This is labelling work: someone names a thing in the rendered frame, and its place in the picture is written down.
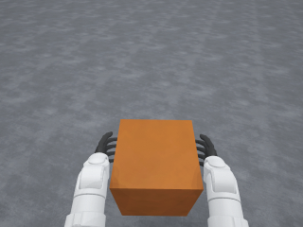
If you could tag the right robot hand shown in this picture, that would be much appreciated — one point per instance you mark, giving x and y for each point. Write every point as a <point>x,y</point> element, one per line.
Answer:
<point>208,149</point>

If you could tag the left robot hand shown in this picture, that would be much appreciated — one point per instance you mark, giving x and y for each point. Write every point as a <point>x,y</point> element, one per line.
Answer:
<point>103,145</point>

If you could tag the carton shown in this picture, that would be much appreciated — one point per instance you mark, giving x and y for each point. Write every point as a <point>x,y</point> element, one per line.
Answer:
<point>156,169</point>

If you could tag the right robot forearm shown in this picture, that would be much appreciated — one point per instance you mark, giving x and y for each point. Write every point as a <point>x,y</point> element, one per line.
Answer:
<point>223,196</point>

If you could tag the left robot forearm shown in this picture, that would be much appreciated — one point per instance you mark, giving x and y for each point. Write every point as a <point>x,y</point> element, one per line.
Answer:
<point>90,193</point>

